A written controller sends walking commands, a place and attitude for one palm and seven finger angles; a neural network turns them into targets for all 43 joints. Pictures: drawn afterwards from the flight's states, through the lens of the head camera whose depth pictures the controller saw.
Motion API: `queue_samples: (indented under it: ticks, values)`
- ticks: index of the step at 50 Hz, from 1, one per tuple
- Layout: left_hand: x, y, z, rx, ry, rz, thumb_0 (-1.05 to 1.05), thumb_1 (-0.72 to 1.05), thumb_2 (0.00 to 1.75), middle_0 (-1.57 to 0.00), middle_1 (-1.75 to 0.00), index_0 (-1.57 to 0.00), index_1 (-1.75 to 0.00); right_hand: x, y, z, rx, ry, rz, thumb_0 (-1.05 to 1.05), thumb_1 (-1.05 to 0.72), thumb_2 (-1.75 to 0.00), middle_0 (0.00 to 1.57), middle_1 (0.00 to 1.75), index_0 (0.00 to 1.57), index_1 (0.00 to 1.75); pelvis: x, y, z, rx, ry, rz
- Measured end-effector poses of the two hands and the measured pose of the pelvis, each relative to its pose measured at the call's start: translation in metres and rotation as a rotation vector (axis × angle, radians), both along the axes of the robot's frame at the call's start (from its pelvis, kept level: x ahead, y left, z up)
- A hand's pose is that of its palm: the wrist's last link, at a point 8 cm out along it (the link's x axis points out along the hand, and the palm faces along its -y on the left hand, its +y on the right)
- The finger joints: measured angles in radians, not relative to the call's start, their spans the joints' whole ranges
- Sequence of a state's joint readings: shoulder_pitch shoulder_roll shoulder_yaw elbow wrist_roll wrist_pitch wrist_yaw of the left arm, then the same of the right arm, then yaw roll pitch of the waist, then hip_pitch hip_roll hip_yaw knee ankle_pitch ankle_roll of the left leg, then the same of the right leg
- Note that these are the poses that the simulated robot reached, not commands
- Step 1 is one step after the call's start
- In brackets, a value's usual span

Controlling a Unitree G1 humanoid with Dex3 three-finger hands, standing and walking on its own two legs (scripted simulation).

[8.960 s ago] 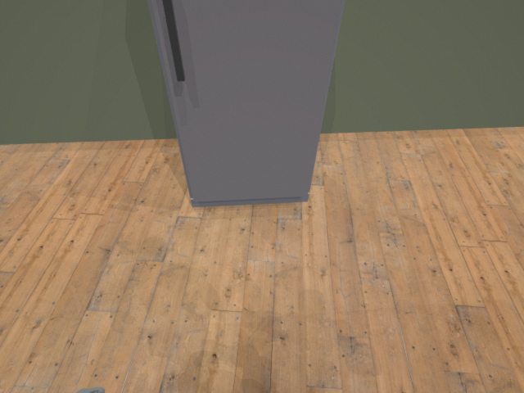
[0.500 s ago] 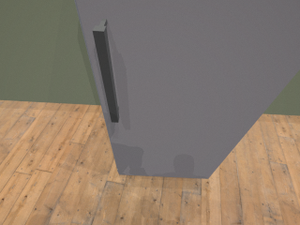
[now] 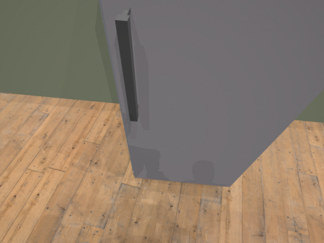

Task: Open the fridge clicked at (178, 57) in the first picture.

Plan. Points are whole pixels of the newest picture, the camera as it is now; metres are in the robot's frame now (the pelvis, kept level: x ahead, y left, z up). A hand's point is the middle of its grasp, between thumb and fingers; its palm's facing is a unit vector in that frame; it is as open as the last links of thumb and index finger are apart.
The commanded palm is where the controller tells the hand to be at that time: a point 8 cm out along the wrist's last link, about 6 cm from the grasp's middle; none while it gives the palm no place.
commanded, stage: come to a stop and stand still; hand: left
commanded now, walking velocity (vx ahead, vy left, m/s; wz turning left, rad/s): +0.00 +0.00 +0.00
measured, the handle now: (131, 75) +0.48 +0.13 +0.14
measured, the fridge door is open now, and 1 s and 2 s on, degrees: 0 0 0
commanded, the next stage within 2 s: look again from close up in 0.82 s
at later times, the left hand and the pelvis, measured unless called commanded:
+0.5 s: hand out of the picture -0.02 +0.21 -0.17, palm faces -0.01 -0.98 -0.17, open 7.4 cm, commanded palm none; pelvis -0.03 +0.05 +0.01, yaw -3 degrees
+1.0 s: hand out of the picture -0.06 +0.22 -0.17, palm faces +0.01 -0.98 -0.19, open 7.4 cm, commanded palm none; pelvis -0.04 +0.04 +0.01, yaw -1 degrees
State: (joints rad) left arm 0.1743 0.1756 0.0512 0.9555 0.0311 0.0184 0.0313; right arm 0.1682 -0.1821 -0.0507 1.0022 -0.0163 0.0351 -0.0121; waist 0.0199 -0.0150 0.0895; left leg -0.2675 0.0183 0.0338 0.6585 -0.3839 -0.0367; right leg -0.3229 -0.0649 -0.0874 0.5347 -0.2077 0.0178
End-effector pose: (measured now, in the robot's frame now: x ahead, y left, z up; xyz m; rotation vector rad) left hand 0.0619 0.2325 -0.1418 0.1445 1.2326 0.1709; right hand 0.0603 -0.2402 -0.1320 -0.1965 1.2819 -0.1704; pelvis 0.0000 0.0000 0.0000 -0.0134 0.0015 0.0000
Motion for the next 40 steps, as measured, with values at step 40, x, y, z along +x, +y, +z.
queue_samples:
  ticks: [40]
  values:
    - [-0.129,0.016,0.003,-0.071,0.241,-0.012,0.01,0.91,0.9,-0.2,-0.3,-0.2,-0.3,-0.149,0.083,0.0,0.082,0.185,-0.124,0.0,-0.91,-0.9,0.2,0.29,0.2,0.3,-0.04,0.049,0.013,0.012,-0.009,-0.05]
